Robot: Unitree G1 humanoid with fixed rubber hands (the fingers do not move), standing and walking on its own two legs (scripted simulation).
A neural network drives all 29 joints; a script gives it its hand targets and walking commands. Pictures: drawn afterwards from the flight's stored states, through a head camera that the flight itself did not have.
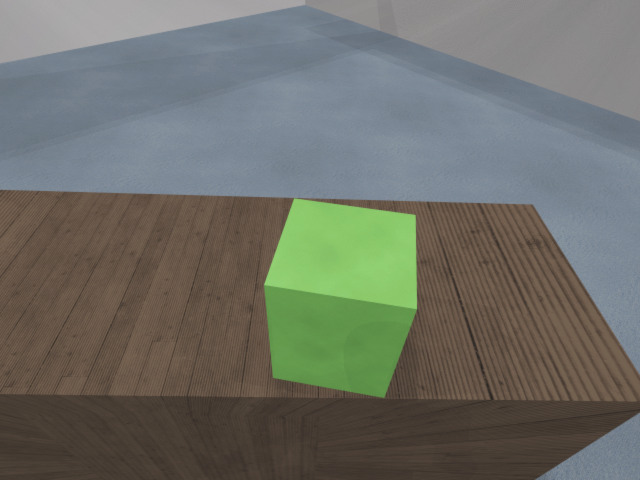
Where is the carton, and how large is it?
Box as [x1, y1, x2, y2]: [264, 198, 416, 397]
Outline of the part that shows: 294,198 264,284 273,377 383,397 416,310 415,215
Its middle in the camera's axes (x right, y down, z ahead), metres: +0.03 +0.09 +0.60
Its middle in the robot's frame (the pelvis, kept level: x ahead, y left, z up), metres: +0.41 -0.03 -0.01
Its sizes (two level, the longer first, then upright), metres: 0.181 0.170 0.239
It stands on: a pedestal, 0.66 m high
